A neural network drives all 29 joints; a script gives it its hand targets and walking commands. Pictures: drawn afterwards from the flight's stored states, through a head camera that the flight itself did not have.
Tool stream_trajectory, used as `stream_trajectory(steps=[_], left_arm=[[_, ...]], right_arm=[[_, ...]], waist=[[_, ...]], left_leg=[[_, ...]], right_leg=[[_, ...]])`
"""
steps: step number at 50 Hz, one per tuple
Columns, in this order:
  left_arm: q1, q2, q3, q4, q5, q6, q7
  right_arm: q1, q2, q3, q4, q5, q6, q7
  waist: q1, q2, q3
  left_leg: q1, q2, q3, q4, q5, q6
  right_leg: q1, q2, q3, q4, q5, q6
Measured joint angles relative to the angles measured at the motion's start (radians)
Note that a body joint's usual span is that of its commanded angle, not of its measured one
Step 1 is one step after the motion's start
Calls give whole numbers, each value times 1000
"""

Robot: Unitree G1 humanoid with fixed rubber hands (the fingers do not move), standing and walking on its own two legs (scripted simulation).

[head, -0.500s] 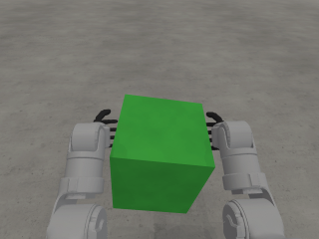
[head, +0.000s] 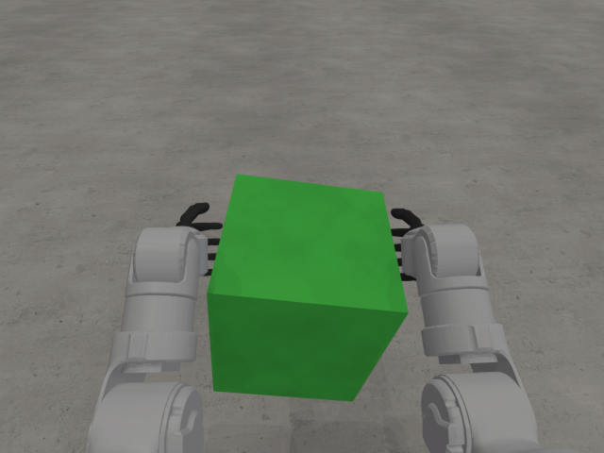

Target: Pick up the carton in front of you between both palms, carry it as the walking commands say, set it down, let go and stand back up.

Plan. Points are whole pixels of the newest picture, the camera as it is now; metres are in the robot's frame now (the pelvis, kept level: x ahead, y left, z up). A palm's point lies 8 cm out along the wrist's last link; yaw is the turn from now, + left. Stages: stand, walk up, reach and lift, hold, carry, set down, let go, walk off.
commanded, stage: carry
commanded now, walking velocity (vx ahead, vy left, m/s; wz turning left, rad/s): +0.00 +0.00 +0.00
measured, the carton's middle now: (297, 292) +0.35 +0.01 +0.04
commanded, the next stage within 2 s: hold in 1.28 s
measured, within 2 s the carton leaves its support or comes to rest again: neither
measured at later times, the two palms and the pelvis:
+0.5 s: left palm (190, 291) +0.32 +0.15 +0.09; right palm (413, 291) +0.32 -0.15 +0.08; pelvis +0.00 +0.00 +0.00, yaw +0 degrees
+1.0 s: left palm (186, 338) +0.28 +0.15 +0.04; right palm (412, 332) +0.28 -0.15 +0.04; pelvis +0.00 +0.00 +0.00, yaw +0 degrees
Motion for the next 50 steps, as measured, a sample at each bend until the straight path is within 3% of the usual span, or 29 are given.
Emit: stream_trajectory(steps=[15, 28, 34, 44, 50], left_arm=[[28, -23, 12, 31, 33, -34, -14], [281, -105, -13, -76, 93, -210, -32], [393, -148, -14, -114, 151, -312, -66], [453, -129, -13, 0, 184, -464, -130], [474, -124, -21, 9, 172, -512, -129]], right_arm=[[35, 19, -15, 21, -28, -29, 11], [269, 83, 3, -62, -92, -208, 51], [382, 133, -10, -102, -148, -317, 84], [461, 148, -19, -30, -198, -490, 136], [472, 146, -23, -12, -191, -550, 138]], waist=[[4, 0, -16], [7, 0, -26], [7, 1, -45], [9, 0, -73], [7, -3, -69]], left_leg=[[-4, 2, 4, -2, 3, 0], [-4, 4, 7, 1, -3, 0], [-5, 5, 8, 4, -7, 0], [-6, 5, 10, -5, 2, 0], [-9, 2, 12, -13, 14, 2]], right_leg=[[-5, -1, -1, -3, 4, 1], [-4, -2, -2, -1, 0, 2], [-5, -3, -3, -1, -3, 3], [-6, -5, -4, -8, 6, 5], [-11, -8, -4, -11, 15, 6]])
